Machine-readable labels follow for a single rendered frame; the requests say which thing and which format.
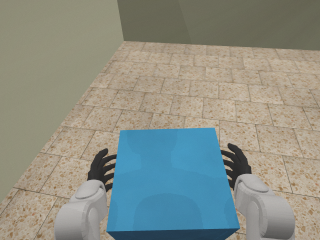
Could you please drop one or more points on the left robot hand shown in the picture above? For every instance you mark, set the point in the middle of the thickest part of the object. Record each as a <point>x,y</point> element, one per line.
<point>98,170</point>

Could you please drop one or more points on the right robot hand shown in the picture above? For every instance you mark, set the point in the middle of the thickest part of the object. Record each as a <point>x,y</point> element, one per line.
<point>239,165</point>

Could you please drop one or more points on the carton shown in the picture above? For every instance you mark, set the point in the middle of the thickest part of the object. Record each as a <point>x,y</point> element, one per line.
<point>170,184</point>

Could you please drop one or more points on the right robot forearm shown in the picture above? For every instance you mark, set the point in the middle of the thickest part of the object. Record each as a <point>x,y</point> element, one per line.
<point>268,217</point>

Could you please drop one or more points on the left robot forearm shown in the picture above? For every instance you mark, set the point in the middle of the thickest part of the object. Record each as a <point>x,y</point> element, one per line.
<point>80,218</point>

